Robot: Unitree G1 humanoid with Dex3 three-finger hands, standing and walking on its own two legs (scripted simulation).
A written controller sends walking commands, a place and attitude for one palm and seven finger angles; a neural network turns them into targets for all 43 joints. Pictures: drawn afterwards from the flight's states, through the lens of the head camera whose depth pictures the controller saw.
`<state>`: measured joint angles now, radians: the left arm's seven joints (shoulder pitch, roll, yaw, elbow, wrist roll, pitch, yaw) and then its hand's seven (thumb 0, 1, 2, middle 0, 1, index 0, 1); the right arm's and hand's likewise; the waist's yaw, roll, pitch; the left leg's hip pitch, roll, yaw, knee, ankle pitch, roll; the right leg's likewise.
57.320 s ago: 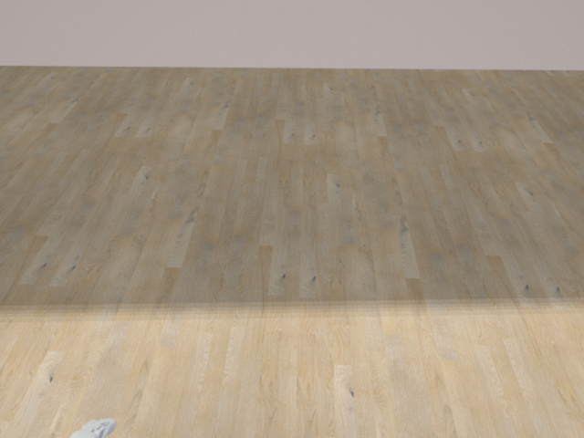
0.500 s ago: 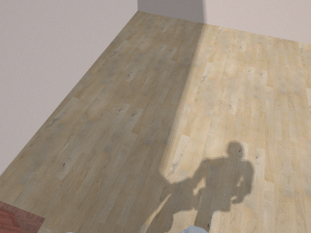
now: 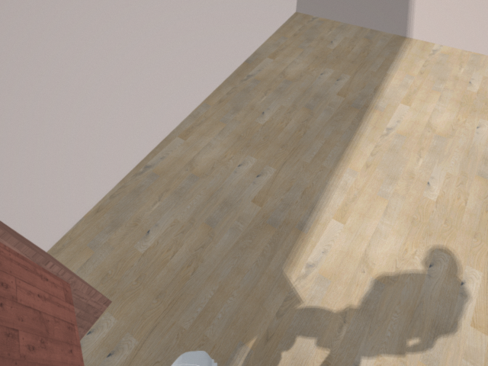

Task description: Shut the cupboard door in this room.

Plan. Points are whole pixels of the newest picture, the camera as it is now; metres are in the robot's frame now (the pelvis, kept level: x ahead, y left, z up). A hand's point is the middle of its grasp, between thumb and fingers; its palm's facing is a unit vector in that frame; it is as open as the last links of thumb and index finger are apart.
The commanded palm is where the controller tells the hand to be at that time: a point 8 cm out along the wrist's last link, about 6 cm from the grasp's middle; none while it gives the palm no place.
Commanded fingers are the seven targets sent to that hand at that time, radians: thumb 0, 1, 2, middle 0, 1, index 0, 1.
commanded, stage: turn or walk to find it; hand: left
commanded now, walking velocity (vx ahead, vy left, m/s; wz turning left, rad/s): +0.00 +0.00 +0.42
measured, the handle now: out of the picture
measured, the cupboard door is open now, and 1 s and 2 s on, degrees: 59 59 59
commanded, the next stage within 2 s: stand and wait in 0.70 s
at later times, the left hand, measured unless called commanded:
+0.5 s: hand out of the picture +0.06 +0.22 -0.16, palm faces +0.22 -0.94 -0.24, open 7.4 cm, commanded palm none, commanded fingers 0.00 0.90 0.90 -0.20 -0.30 -0.20 -0.30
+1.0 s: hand out of the picture -0.04 +0.20 -0.19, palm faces +0.42 -0.88 -0.23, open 7.4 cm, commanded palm none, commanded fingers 0.00 0.90 0.90 -0.20 -0.30 -0.20 -0.30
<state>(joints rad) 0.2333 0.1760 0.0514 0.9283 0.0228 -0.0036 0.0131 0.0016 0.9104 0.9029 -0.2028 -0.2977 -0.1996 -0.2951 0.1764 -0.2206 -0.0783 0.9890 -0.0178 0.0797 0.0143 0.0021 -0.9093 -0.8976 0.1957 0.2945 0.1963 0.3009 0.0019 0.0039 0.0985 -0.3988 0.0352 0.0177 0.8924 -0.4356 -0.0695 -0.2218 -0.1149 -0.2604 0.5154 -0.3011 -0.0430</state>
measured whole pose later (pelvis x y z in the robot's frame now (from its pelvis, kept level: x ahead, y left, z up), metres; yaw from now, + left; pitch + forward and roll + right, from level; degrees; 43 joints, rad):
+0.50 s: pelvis +0.01 +0.01 -0.01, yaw +11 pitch +1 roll +0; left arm 0.17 0.21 0.06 0.92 0.01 0.03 0.00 0.00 0.91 0.90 -0.20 -0.30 -0.19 -0.29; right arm 0.17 -0.19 -0.06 0.94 -0.03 0.04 0.00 0.00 -0.90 -0.90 0.20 0.30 0.20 0.30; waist -0.01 0.02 0.07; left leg -0.26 0.00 -0.05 0.52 -0.28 -0.01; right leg -0.35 -0.06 -0.07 0.70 -0.38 0.08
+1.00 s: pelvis +0.02 +0.01 -0.01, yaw +21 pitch +0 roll +0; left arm 0.26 0.22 0.06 1.02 0.01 0.04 0.02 0.00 0.91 0.90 -0.20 -0.30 -0.20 -0.29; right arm 0.14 -0.16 -0.04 0.98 -0.02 0.02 -0.01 0.00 -0.91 -0.90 0.20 0.29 0.20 0.30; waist 0.03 -0.05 0.08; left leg -0.24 0.01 0.05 0.55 -0.31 0.02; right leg -0.32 -0.10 -0.13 0.81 -0.52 0.05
